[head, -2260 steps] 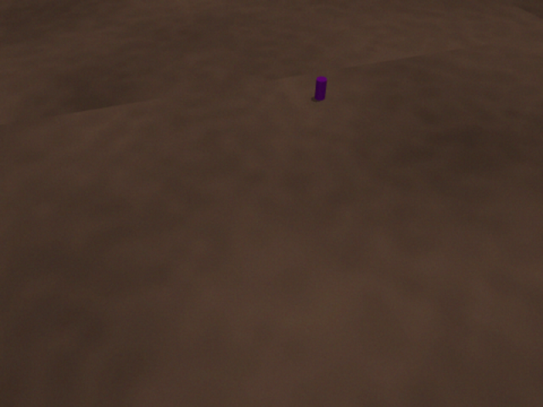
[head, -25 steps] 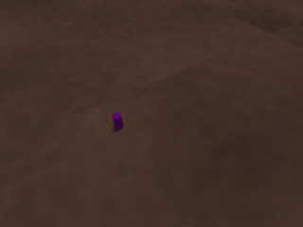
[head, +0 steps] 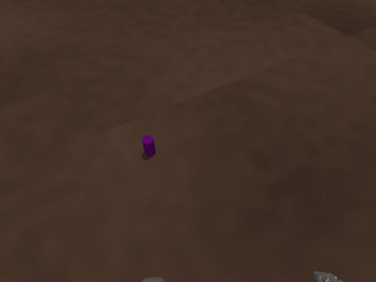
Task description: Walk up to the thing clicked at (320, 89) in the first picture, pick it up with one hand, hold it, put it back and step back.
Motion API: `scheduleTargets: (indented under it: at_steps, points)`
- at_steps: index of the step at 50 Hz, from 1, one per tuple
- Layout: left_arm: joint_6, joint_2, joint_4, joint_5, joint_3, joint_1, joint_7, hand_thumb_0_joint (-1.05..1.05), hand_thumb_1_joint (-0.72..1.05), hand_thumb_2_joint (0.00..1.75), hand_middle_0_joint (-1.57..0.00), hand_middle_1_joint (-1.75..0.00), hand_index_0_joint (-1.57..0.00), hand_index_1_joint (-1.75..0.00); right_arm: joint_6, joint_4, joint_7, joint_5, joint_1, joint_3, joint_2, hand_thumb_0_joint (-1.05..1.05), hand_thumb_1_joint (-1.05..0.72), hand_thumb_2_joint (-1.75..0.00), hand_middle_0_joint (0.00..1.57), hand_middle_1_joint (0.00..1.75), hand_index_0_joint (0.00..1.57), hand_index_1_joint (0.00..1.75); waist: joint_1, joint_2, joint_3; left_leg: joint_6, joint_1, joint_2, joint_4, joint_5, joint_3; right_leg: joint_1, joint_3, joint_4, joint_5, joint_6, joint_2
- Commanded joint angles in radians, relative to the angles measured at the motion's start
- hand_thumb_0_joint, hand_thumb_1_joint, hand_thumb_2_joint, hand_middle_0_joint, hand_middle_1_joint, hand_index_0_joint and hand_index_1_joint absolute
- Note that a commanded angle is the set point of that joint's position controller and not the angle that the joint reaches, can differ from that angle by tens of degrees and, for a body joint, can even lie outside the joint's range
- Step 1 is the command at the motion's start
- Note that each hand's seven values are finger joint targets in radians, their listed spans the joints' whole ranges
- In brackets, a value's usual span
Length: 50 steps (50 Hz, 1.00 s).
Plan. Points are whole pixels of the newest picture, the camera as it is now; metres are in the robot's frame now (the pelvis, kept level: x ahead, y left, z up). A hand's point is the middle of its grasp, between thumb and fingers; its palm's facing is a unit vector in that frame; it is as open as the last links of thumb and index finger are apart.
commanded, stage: step back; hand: left
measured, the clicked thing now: (149, 146) +0.93 +0.28 -0.69
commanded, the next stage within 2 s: stand in 0.20 s
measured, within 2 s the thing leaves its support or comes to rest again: neither
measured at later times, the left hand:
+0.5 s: hand out of the picture +0.09 +0.26 -0.14, palm faces -0.02 -0.94 -0.33, open 7.4 cm
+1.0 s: hand out of the picture +0.08 +0.26 -0.14, palm faces -0.04 -0.94 -0.33, open 7.4 cm
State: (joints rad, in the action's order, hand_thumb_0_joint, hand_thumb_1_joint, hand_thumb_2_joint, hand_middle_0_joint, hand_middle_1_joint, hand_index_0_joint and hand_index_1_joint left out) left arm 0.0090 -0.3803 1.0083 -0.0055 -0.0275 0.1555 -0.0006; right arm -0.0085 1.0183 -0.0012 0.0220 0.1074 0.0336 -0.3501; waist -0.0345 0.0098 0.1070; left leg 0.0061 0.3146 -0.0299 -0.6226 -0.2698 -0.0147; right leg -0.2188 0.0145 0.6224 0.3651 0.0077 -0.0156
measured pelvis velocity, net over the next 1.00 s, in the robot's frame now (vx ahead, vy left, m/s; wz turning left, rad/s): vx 0.01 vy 0.01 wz -0.01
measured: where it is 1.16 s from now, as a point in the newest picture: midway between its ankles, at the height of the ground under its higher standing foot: outside the picture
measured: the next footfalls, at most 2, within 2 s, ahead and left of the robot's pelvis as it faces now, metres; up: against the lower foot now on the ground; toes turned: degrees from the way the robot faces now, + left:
none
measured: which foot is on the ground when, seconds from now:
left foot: down 0.00-1.00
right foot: down 0.00-1.00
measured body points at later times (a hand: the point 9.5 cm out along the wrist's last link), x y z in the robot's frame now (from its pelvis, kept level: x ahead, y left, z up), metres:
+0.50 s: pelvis +0.01 +0.01 +0.02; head +0.02 +0.01 +0.47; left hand +0.09 +0.31 -0.11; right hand +0.11 -0.29 -0.11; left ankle +0.04 +0.13 -0.73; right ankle -0.02 -0.13 -0.73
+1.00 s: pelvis +0.01 +0.01 +0.02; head +0.02 +0.01 +0.47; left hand +0.08 +0.31 -0.11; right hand +0.08 -0.29 -0.11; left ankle +0.04 +0.13 -0.73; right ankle -0.02 -0.13 -0.73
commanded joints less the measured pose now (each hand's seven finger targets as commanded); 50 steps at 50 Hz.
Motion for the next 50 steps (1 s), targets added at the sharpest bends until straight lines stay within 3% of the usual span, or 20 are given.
scheduleTargets:
  at_steps: [1, 5, 9, 10, 17, 22, 24, 28, 32, 37, 41, 46, 50]
  points:
    - [0.03, -0.214, -0.029, 0.0, -0.049, 0.003, -0.013, 0.0, 0.9, 0.9, -0.2, -0.3, -0.2, -0.3, -0.02, -0.053, 0.015, -0.004, -0.082, 0.037, -0.219, 0.0, -0.9, -0.9, 0.2, 0.3, 0.2, 0.3, 0.006, -0.102, -0.152, -0.065, -0.036, -0.115, 0.163, 0.191, 0.13, 0.077, -0.1, -0.137, -0.245, -0.052, -0.075]
    - [0.037, -0.215, -0.012, 0.001, -0.047, -0.038, -0.017, 0.0, 0.9, 0.9, -0.2, -0.3, -0.2, -0.3, -0.021, -0.021, 0.012, -0.008, -0.095, 0.031, -0.207, 0.0, -0.9, -0.9, 0.2, 0.3, 0.2, 0.3, 0.021, -0.041, -0.192, -0.061, -0.143, -0.102, 0.138, 0.328, 0.084, 0.076, -0.106, -0.174, -0.391, -0.048, -0.1]
    - [0.033, -0.207, 0.008, -0.001, -0.044, -0.065, -0.017, 0.0, 0.9, 0.9, -0.2, -0.3, -0.2, -0.3, -0.018, 0.001, 0.01, -0.01, -0.127, 0.028, -0.197, 0.0, -0.9, -0.9, 0.2, 0.3, 0.2, 0.3, 0.02, -0.016, -0.161, -0.057, -0.148, -0.108, 0.182, 0.288, 0.079, 0.074, -0.101, -0.214, -0.36, -0.039, -0.096]
    - [0.032, -0.172, 0.027, 0.003, -0.021, -0.071, -0.011, 0.0, 0.9, 0.9, -0.2, -0.3, -0.2, -0.3, -0.022, 0.009, 0.004, -0.02, -0.09, 0.021, -0.201, 0.0, -0.9, -0.9, 0.2, 0.3, 0.2, 0.3, 0.043, -0.023, -0.182, -0.053, -0.195, -0.112, 0.225, 0.257, 0.108, 0.072, -0.096, -0.256, -0.3, -0.031, -0.101]
    - [0.036, -0.178, 0.063, 0.001, -0.016, -0.091, -0.007, 0.0, 0.9, 0.9, -0.2, -0.3, -0.2, -0.3, -0.035, 0.035, -0.001, -0.016, -0.127, 0.018, -0.202, 0.0, -0.9, -0.9, 0.2, 0.3, 0.2, 0.3, 0.027, -0.029, -0.162, -0.034, -0.24, -0.116, 0.279, 0.328, 0.101, 0.103, -0.087, -0.317, -0.318, -0.016, -0.11]
    - [0.032, -0.176, 0.079, -0.002, -0.017, -0.103, -0.004, 0.0, 0.9, 0.9, -0.2, -0.3, -0.2, -0.3, -0.036, 0.048, 0.0, -0.015, -0.116, 0.017, -0.201, 0.0, -0.9, -0.9, 0.2, 0.3, 0.2, 0.3, 0.031, -0.032, -0.133, -0.025, -0.2, -0.11, 0.336, 0.228, 0.101, 0.121, -0.084, -0.343, -0.25, -0.015, -0.112]
    - [0.032, -0.178, 0.082, -0.002, -0.018, -0.094, -0.004, 0.0, 0.9, 0.9, -0.2, -0.3, -0.2, -0.3, -0.038, 0.051, 0.0, -0.015, -0.12, 0.018, -0.199, 0.0, -0.9, -0.9, 0.2, 0.3, 0.2, 0.3, 0.026, -0.022, -0.148, -0.023, -0.229, -0.109, 0.331, 0.247, 0.097, 0.11, -0.088, -0.351, -0.256, -0.017, -0.116]
    - [0.028, -0.178, 0.089, -0.007, -0.018, -0.096, -0.003, 0.0, 0.9, 0.9, -0.2, -0.3, -0.2, -0.3, -0.034, 0.057, 0.0, -0.014, -0.111, 0.018, -0.204, 0.0, -0.9, -0.9, 0.2, 0.3, 0.2, 0.3, 0.03, -0.026, -0.126, -0.024, -0.188, -0.11, 0.366, 0.121, 0.108, 0.11, -0.079, -0.354, -0.201, -0.018, -0.111]
    - [0.029, -0.182, 0.087, -0.006, -0.016, -0.096, -0.001, 0.0, 0.9, 0.9, -0.2, -0.3, -0.2, -0.3, -0.031, 0.065, -0.001, -0.013, -0.091, 0.016, -0.205, 0.0, -0.9, -0.9, 0.2, 0.3, 0.2, 0.3, 0.039, -0.018, -0.113, -0.017, -0.192, -0.102, 0.367, 0.083, 0.104, 0.072, -0.088, -0.371, -0.158, -0.019, -0.111]
    - [0.031, -0.183, 0.084, -0.006, -0.013, -0.085, -0.003, 0.0, 0.9, 0.9, -0.2, -0.3, -0.2, -0.3, -0.029, 0.071, -0.002, -0.013, -0.077, 0.015, -0.207, 0.0, -0.9, -0.9, 0.2, 0.3, 0.2, 0.3, 0.04, -0.013, -0.132, -0.021, -0.203, -0.104, 0.345, 0.137, 0.102, 0.087, -0.093, -0.375, -0.192, -0.021, -0.12]
    - [0.033, -0.186, 0.082, -0.003, -0.014, -0.079, -0.005, 0.0, 0.9, 0.9, -0.2, -0.3, -0.2, -0.3, -0.031, 0.075, 0.001, -0.014, -0.071, 0.011, -0.205, 0.0, -0.9, -0.9, 0.2, 0.3, 0.2, 0.3, 0.037, -0.007, -0.159, -0.024, -0.223, -0.109, 0.321, 0.26, 0.094, 0.115, -0.089, -0.361, -0.287, -0.018, -0.125]
    - [0.028, -0.184, 0.086, -0.002, -0.013, -0.074, -0.006, 0.0, 0.9, 0.9, -0.2, -0.3, -0.2, -0.3, -0.027, 0.075, 0.002, -0.015, -0.06, 0.006, -0.207, 0.0, -0.9, -0.9, 0.2, 0.3, 0.2, 0.3, 0.039, -0.008, -0.134, -0.023, -0.208, -0.106, 0.331, 0.22, 0.092, 0.104, -0.083, -0.367, -0.244, -0.019, -0.12]
    - [0.031, -0.181, 0.084, -0.002, -0.013, -0.069, -0.005, 0.0, 0.9, 0.9, -0.2, -0.3, -0.2, -0.3, -0.029, 0.074, 0.002, -0.017, -0.052, 0.002, -0.209, 0.0, -0.9, -0.9, 0.2, 0.3, 0.2, 0.3, 0.042, -0.012, -0.135, -0.024, -0.221, -0.108, 0.318, 0.268, 0.09, 0.108, -0.087, -0.373, -0.293, -0.016, -0.124]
